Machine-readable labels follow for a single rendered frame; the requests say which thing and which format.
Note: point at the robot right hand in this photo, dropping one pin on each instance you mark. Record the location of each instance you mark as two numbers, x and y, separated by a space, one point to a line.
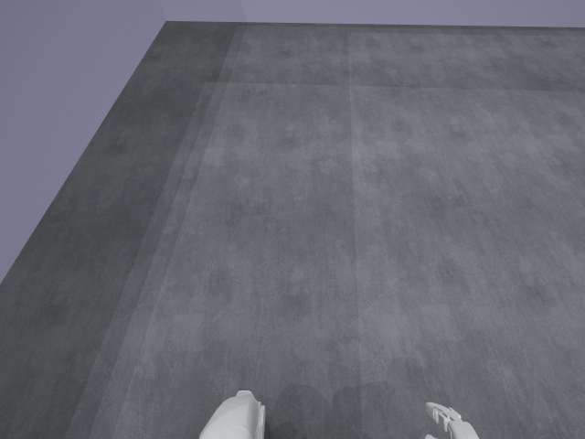
450 421

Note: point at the left robot thigh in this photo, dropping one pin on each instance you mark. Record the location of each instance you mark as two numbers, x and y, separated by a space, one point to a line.
239 417

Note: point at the robot left shin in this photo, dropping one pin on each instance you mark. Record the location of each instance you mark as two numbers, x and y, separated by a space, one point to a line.
245 393

